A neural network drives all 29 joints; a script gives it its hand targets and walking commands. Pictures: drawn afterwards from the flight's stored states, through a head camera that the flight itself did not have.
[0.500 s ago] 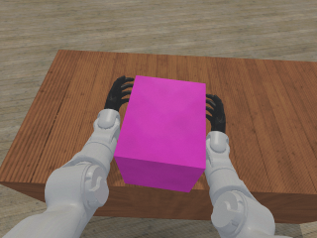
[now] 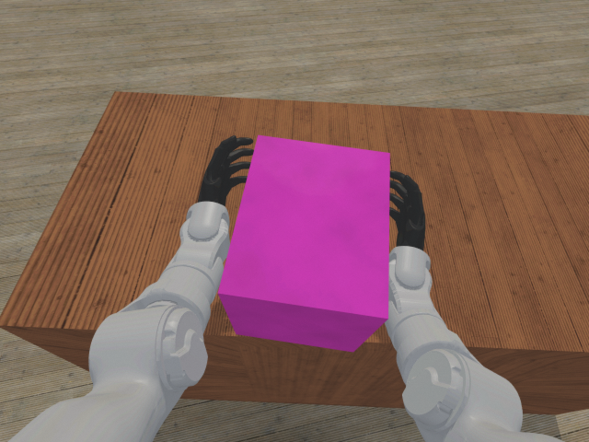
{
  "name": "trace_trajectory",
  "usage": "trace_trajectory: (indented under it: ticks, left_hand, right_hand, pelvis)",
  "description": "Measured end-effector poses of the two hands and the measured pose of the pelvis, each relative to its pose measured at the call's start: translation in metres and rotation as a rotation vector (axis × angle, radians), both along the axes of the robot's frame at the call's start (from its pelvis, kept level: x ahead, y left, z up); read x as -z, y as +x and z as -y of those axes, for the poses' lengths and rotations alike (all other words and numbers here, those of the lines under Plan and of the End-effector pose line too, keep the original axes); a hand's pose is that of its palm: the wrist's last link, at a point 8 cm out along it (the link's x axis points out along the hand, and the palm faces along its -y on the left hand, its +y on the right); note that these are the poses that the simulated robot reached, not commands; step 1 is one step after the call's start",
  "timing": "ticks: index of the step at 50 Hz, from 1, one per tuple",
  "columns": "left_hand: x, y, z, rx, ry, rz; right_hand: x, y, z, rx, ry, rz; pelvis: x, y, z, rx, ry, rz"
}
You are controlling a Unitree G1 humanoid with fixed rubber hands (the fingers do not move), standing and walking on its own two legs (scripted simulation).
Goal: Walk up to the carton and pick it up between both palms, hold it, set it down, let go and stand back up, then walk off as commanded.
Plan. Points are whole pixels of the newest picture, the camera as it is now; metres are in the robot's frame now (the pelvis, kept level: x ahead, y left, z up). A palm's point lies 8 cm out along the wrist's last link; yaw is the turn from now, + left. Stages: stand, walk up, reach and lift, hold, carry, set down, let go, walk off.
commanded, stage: reach and lift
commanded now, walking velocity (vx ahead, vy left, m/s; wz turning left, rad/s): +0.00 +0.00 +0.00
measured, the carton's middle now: (308, 249) +0.38 -0.01 +0.01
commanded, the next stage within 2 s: none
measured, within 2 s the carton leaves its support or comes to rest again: leaves its support in 0.56 s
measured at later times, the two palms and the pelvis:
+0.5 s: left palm (218, 203) +0.43 +0.12 +0.06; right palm (408, 238) +0.39 -0.15 +0.04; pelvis +0.00 +0.00 +0.00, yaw +0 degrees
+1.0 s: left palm (211, 173) +0.42 +0.11 +0.13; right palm (429, 212) +0.38 -0.15 +0.11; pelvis -0.01 +0.00 +0.00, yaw +0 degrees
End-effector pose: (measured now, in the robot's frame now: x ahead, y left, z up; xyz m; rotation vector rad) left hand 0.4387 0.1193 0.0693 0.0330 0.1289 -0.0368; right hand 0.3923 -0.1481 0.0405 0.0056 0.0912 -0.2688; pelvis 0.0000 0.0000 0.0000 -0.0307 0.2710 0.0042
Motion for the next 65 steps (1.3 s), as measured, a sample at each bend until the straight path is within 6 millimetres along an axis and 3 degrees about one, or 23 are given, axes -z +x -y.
trace_trajectory:
  ticks: [30,50,65]
  left_hand:
    - [0.007,-0.013,0.001,-0.05,0.004,-0.044]
    - [-0.064,-0.019,0.006,-0.068,0.039,-0.021]
    - [-0.118,-0.055,0.001,-0.104,0.087,-0.049]
  right_hand:
    - [0.0,-0.007,0.001,-0.031,0.018,-0.064]
    - [-0.065,-0.007,0.006,-0.051,0.056,-0.062]
    - [-0.114,-0.033,0.002,-0.093,0.059,-0.094]
  pelvis:
    - [0.0,0.0,0.001,-0.001,0.0,0.001]
    - [-0.001,-0.01,0.004,-0.002,0.005,0.053]
    - [-0.005,-0.021,0.01,-0.007,0.014,0.245]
